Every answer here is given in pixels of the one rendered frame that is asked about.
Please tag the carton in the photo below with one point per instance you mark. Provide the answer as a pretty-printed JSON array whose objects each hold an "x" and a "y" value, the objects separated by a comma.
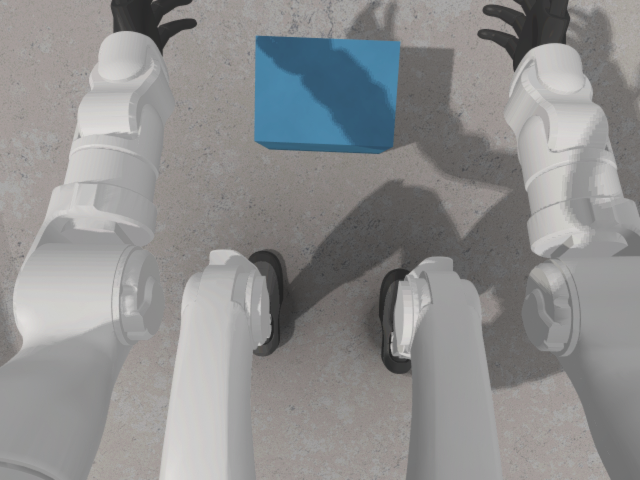
[{"x": 325, "y": 95}]

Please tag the left robot hand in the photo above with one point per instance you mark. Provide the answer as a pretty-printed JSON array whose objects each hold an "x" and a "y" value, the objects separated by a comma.
[{"x": 143, "y": 17}]

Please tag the right robot upper arm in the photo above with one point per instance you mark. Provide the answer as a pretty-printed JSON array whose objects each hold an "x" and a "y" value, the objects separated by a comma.
[{"x": 586, "y": 312}]

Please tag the left robot upper arm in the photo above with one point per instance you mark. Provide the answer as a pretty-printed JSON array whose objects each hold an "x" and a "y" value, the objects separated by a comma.
[{"x": 80, "y": 309}]

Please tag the robot right foot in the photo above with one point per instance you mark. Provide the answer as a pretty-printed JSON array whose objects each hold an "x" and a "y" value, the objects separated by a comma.
[{"x": 388, "y": 296}]

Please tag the right robot forearm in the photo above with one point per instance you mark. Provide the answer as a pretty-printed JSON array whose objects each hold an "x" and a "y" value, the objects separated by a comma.
[{"x": 569, "y": 169}]

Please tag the left robot forearm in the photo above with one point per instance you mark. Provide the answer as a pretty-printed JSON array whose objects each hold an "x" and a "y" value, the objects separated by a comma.
[{"x": 114, "y": 161}]

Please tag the robot right shin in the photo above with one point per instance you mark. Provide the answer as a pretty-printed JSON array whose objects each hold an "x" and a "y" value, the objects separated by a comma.
[{"x": 436, "y": 264}]

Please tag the right robot hand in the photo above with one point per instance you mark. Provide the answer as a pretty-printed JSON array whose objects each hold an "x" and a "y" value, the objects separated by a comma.
[{"x": 546, "y": 21}]

